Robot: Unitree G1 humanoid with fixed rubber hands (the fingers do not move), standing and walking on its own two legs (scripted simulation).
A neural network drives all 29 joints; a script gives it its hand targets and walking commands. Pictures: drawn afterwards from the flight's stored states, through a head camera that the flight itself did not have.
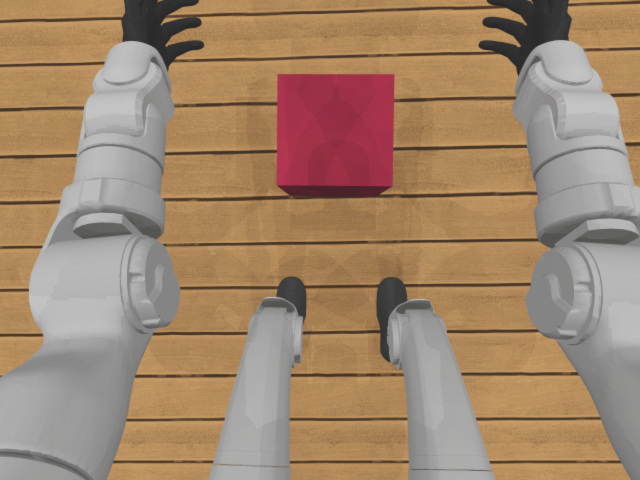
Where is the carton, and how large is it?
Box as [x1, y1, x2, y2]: [277, 74, 393, 196]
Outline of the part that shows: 277,74 277,185 290,195 375,196 392,185 393,74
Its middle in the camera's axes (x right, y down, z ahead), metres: +0.03 -0.19 +0.83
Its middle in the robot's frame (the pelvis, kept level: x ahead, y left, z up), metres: +0.53 +0.02 -0.52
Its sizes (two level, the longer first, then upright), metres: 0.210 0.200 0.250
